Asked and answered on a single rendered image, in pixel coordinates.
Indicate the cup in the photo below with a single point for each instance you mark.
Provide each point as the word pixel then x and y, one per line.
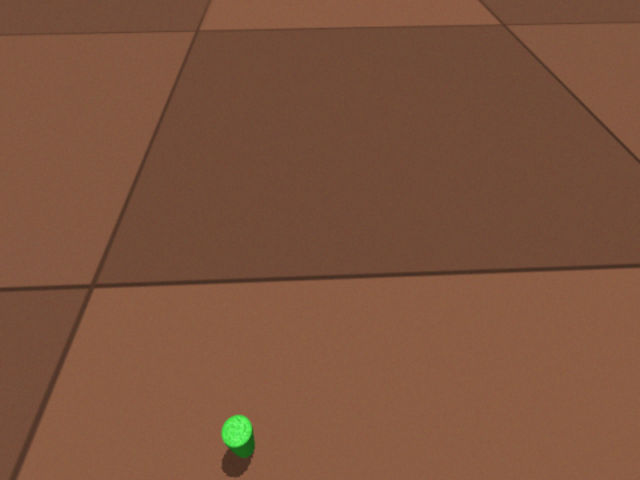
pixel 237 434

